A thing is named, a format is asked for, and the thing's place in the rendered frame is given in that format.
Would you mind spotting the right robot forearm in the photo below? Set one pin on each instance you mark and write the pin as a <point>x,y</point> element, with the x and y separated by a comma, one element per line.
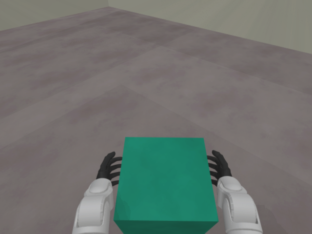
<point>239,210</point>

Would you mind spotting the robot left hand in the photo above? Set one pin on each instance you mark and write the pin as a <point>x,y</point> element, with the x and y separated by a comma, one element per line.
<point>106,168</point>

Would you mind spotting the carton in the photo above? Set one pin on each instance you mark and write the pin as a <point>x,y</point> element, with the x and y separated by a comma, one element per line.
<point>165,187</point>

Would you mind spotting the left robot forearm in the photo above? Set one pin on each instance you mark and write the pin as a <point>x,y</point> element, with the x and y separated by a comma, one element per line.
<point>93,212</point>

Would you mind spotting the robot right hand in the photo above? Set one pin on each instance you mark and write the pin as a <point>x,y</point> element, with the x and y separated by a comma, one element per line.
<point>221,167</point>

